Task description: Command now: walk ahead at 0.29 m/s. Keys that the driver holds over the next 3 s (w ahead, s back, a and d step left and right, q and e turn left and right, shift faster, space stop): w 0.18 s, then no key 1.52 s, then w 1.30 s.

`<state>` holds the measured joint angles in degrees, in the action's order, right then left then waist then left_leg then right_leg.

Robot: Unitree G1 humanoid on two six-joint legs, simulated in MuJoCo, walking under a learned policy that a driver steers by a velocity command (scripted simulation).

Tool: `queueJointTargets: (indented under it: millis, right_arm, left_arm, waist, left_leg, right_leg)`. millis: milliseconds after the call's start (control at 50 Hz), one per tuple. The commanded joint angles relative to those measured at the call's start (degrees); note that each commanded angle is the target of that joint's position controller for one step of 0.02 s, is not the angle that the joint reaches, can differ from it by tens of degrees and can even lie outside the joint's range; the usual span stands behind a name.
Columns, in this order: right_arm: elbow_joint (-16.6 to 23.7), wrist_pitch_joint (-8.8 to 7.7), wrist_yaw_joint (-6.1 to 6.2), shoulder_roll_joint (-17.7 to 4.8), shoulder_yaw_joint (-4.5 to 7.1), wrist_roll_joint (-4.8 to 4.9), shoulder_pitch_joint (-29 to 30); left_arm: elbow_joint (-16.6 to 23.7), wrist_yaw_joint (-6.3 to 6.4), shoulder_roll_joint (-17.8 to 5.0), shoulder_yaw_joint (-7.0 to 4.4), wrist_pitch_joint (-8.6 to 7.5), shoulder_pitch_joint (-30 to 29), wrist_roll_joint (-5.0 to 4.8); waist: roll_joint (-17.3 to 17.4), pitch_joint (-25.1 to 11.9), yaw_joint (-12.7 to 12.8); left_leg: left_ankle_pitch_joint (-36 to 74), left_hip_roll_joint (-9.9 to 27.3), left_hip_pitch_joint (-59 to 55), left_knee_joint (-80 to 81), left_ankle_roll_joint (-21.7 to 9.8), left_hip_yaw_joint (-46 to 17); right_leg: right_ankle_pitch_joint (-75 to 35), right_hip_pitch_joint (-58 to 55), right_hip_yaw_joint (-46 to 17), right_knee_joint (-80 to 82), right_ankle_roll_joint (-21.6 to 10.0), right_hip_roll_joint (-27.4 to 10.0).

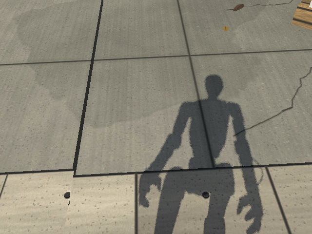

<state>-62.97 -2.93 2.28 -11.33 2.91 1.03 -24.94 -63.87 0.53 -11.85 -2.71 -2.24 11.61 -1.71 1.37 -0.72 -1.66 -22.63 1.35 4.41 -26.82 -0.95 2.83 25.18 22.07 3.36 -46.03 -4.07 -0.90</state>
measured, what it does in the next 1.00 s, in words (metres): walks ahead: left foot, then right foot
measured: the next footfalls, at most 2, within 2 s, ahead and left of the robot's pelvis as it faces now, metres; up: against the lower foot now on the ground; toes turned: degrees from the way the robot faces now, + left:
left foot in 0.52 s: +0.35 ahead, +0.08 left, +0.00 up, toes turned +2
right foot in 0.80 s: +0.28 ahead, -0.15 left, +0.00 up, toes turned -2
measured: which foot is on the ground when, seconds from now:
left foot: down 0.00-0.10, up 0.12-0.50, down 0.52-1.00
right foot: down 0.00-0.54, up 0.56-0.78, down 0.80-1.00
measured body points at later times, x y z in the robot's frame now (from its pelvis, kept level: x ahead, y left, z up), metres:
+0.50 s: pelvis +0.18 -0.03 +0.00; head +0.21 -0.02 +0.45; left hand +0.14 +0.22 -0.15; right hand +0.36 -0.26 -0.12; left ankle +0.32 +0.08 -0.72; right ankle +0.06 -0.13 -0.73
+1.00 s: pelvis +0.26 -0.03 +0.00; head +0.27 -0.04 +0.45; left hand +0.27 +0.22 -0.15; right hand +0.33 -0.27 -0.15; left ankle +0.31 +0.08 -0.73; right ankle +0.24 -0.15 -0.73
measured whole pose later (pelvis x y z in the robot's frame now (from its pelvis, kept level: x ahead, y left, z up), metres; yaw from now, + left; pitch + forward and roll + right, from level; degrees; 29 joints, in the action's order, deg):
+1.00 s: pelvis +0.26 -0.03 +0.00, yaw +0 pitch +0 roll +0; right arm -59.1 -1.1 1.7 -11.6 2.3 -0.3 -9.9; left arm -63.6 2.2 -11.1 -1.9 -1.7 15.0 0.3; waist 0.8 1.0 -0.2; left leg -9.9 -0.2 17.7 -27.5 -1.4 3.0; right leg 17.7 12.2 1.0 -29.9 0.5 -1.4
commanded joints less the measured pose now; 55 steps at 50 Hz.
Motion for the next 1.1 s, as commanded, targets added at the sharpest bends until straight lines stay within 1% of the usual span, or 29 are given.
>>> queueJointTargets:
  millis: [20,40,80,100,120,140,160,200,240,280,360,440,480,500,520,540,560,580,600,620,640,700,760,800,820,840,880,960,1100]
  right_arm:
    - [2.4,-1.10,-0.55,-8.4,1.65,0.59,-0.2]
    - [2.8,-0.82,-0.82,-9.0,1.73,0.76,1.3]
    - [3.6,-0.87,-1.11,-9.3,1.53,0.39,2.4]
    - [5.3,-1.25,-1.30,-6.6,0.68,0.09,5.5]
    - [7.7,-2.52,-1.03,-1.3,-0.54,0.25,4.7]
    - [8.3,-3.59,-1.26,-3.6,0.12,1.77,6.6]
    - [9.2,-4.19,-1.77,-4.9,0.33,2.49,8.4]
    - [8.7,-4.34,-1.62,-6.3,1.32,1.20,9.2]
    - [8.0,-3.17,-1.83,-6.3,2.01,0.64,7.4]
    - [8.6,-1.98,-1.89,-4.5,1.87,0.38,8.9]
    - [12.4,-1.10,-1.85,-1.9,0.43,-0.17,19.6]
    - [12.9,-0.63,-2.46,-4.5,0.57,-0.26,21.7]
    - [11.6,-1.05,-2.63,-6.7,1.43,-0.87,17.9]
    - [10.1,-1.36,-2.51,-8.6,2.27,-1.38,14.4]
    - [9.0,-1.55,-2.19,-12.2,3.20,-1.89,9.9]
    - [8.3,-1.15,-1.95,-12.6,2.66,-3.19,6.6]
    - [7.9,-0.79,-2.43,-8.3,1.19,-2.55,6.0]
    - [8.4,-0.70,-2.74,-8.1,0.89,-1.37,10.6]
    - [9.7,-0.55,-2.60,-7.3,0.64,-1.02,15.9]
    - [10.4,-0.45,-2.33,-6.8,0.27,-1.39,19.6]
    - [10.8,-0.32,-2.00,-6.8,0.11,-1.76,22.3]
    - [10.2,0.47,-1.27,-7.3,0.38,-2.72,21.7]
    - [9.7,1.07,-0.79,-7.2,0.29,-1.08,21.8]
    - [8.2,1.34,-0.81,-5.9,-0.05,-0.84,19.1]
    - [8.0,1.64,-0.67,-6.4,0.26,-1.10,17.8]
    - [8.0,1.76,-0.41,-5.6,0.17,-1.32,17.4]
    - [7.3,1.57,-0.14,-5.5,0.24,-1.43,16.2]
    - [5.9,1.30,-0.42,-5.4,0.27,-1.34,15.0]
    - [4.5,1.65,-0.66,-5.5,0.30,-0.85,14.8]
  left_arm:
    - [5.4,-1.10,-4.0,-0.72,-3.01,-8.0,-0.60]
    - [3.8,-1.34,-3.4,-0.91,-3.13,-4.0,-0.56]
    - [-0.9,-1.23,-5.6,-2.73,-2.61,9.1,-0.43]
    - [-2.1,-0.73,-10.3,-4.17,-2.66,17.5,-0.04]
    - [-2.3,-1.10,-14.9,-4.41,-3.27,23.3,0.58]
    - [-1.7,-1.22,-10.8,-2.68,-4.29,18.6,1.24]
    - [0.1,-1.32,-8.2,-1.72,-4.87,13.2,1.02]
    - [2.4,-2.01,-6.0,-0.37,-4.92,6.3,1.52]
    - [2.4,-1.59,-4.7,0.39,-4.17,6.8,2.09]
    - [1.9,-0.60,-6.0,0.52,-3.69,8.6,2.40]
    - [2.7,0.91,-8.1,0.52,-2.56,8.1,2.48]
    - [1.8,0.97,-8.4,0.07,-1.93,9.1,1.44]
    - [2.1,1.06,-8.3,-0.19,-1.57,6.8,0.94]
    - [1.9,0.94,-8.1,-0.24,-1.44,7.6,1.02]
    - [2.0,0.84,-7.6,-0.10,-1.60,9.7,2.02]
    - [0.8,0.62,-1.8,1.50,-1.74,17.6,2.84]
    - [0.5,0.25,-2.0,1.51,-1.32,16.6,2.45]
    - [1.2,0.11,-3.9,0.88,-0.61,14.6,0.69]
    - [2.3,0.70,-5.2,0.52,0.27,9.4,0.26]
    - [2.8,1.34,-5.2,0.16,1.14,6.6,0.52]
    - [2.7,1.99,-5.2,-0.10,2.02,6.4,0.88]
    - [1.8,2.90,-3.2,0.23,2.60,8.2,1.78]
    - [0.7,2.43,-3.1,0.19,2.95,9.2,2.22]
    - [1.8,2.07,-4.9,0.09,3.26,7.4,3.58]
    - [2.5,2.23,-7.7,-0.32,3.16,6.0,3.17]
    - [2.1,2.19,-7.8,-0.40,2.64,4.7,2.47]
    - [2.2,2.07,-5.9,-0.09,1.21,2.4,2.36]
    - [1.9,1.71,-5.2,-0.05,-0.31,4.1,1.89]
    - [1.6,1.59,-4.9,0.15,0.20,6.6,1.75]
  waist:
    - [4.7,11.3,0.5]
    - [4.6,9.7,2.7]
    - [3.4,4.1,8.2]
    - [-7.3,1.4,11.8]
    - [-21.3,-4.3,11.2]
    - [-13.6,-1.9,8.5]
    - [-9.5,2.3,6.5]
    - [-4.1,5.4,3.3]
    - [-5.5,4.7,1.5]
    - [-5.0,4.5,0.8]
    - [-6.1,3.9,2.3]
    - [-7.2,2.1,2.3]
    - [-6.4,0.3,-0.6]
    - [-4.6,-1.7,-2.0]
    - [-0.6,-6.6,-2.4]
    - [9.2,-15.6,0.5]
    - [11.3,-20.2,-0.1]
    - [9.6,-16.7,1.1]
    - [4.7,-9.6,1.4]
    - [2.7,-4.8,2.2]
    - [3.2,-2.8,3.6]
    - [5.1,-3.1,4.4]
    - [4.8,-3.8,5.7]
    - [2.5,0.4,4.7]
    - [-0.9,3.6,2.6]
    - [-5.7,5.2,1.5]
    - [-8.3,4.9,0.4]
    - [-4.2,2.0,1.1]
    - [-1.6,-0.5,2.0]
  left_leg:
    - [-4.5,15.2,2.2,14.7,-9.7,-15.9]
    - [-2.6,12.7,7.6,12.3,-8.6,-11.9]
    - [11.7,8.2,16.6,1.5,-6.4,-6.5]
    - [15.4,2.7,24.0,-19.1,-2.4,0.2]
    - [-6.9,-5.0,36.6,-38.8,-0.1,-0.7]
    - [-7.6,-1.8,41.6,-49.1,-1.6,-8.8]
    - [-2.3,1.2,45.0,-51.3,-3.6,-9.1]
    - [7.4,5.3,41.3,-45.5,-4.5,-7.0]
    - [9.2,5.7,34.5,-40.7,-3.4,-4.9]
    - [10.8,4.6,33.3,-35.7,-1.6,-2.8]
    - [19.1,1.9,26.0,-15.1,0.3,0.1]
    - [20.8,0.7,21.8,-8.4,-1.4,-1.1]
    - [22.6,-0.7,16.5,-3.0,-3.6,-0.7]
    - [30.0,-1.7,10.6,1.3,-4.8,-0.2]
    - [53.4,4.1,-0.4,-1.3,-6.8,-5.7]
    - [70.0,17.1,-16.1,-3.9,-16.8,-19.3]
    - [71.0,21.3,-14.5,0.1,-21.1,-26.9]
    - [48.4,20.0,-8.5,3.8,-20.4,-26.1]
    - [33.2,17.2,-1.0,6.8,-16.7,-22.8]
    - [24.4,15.0,6.6,9.5,-14.1,-19.5]
    - [19.1,12.6,12.5,11.3,-11.8,-16.2]
    - [13.3,9.6,18.0,12.7,-10.9,-12.2]
    - [-1.5,8.3,20.8,13.1,-9.0,-10.8]
    - [-11.2,5.8,23.4,12.5,-4.0,-9.4]
    - [-9.6,3.1,21.1,11.1,-2.0,-6.5]
    - [-3.6,0.9,14.5,8.6,-0.9,-3.9]
    - [5.4,0.5,7.6,4.0,-1.4,-3.1]
    - [14.4,0.9,6.9,2.1,-2.7,-3.0]
    - [23.9,1.3,5.2,-0.1,-2.5,-3.0]
  right_leg:
    - [-0.3,9.6,-0.1,7.2,-0.8,-2.7]
    - [-6.1,-0.7,3.2,12.1,-0.3,-0.2]
    - [-11.9,-20.5,4.6,14.3,0.0,3.9]
    - [-6.3,-28.2,-11.8,22.2,-4.0,-6.8]
    - [-1.2,-36.2,-42.0,34.9,-12.7,-20.7]
    - [2.3,-33.1,-45.6,35.8,-13.6,-22.8]
    - [0.5,-29.5,-38.0,34.7,-11.5,-21.4]
    - [-14.3,-21.7,-23.4,35.4,-7.6,-16.2]
    - [-35.1,-17.8,-12.8,34.4,-5.3,-12.1]
    - [-47.6,-16.6,-8.1,33.9,-5.5,-10.9]
    - [-52.3,-12.8,-1.9,32.9,-4.6,-8.0]
    - [-53.0,-16.9,-3.6,28.6,-4.9,-10.9]
    - [-54.2,-19.0,-4.1,23.0,-3.5,-10.6]
    - [-53.7,-19.2,-3.4,17.5,-1.9,-8.0]
    - [-42.4,-14.3,-1.5,9.0,0.7,-4.4]
    - [-12.1,-2.3,-0.3,-7.0,4.2,1.2]
    - [14.4,-2.3,-5.6,-16.1,6.2,2.8]
    - [15.7,1.3,-7.9,-20.1,6.5,0.8]
    - [13.8,3.9,-6.6,-20.2,6.7,-0.9]
    - [10.9,3.9,-6.2,-17.0,6.9,-2.1]
    - [8.2,0.6,-6.1,-12.3,7.1,-3.3]
    - [2.4,-7.1,-3.5,0.3,6.8,-2.1]
    - [-11.8,-14.8,-1.3,12.9,5.0,-0.8]
    - [-12.2,-14.7,-3.7,19.1,2.6,-3.0]
    - [-3.1,-8.0,-5.6,21.9,1.0,-4.6]
    - [5.3,0.0,-6.3,24.5,0.4,-4.2]
    - [4.1,3.3,-6.7,27.6,2.0,-4.2]
    - [-6.9,-2.7,-5.7,25.1,2.8,-3.5]
    - [-17.8,-7.1,-4.3,22.2,2.4,-2.6]
Over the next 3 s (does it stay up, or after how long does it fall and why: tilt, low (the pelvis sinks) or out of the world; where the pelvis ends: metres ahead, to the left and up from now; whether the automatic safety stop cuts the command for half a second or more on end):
stays up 0.87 -0.01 0.00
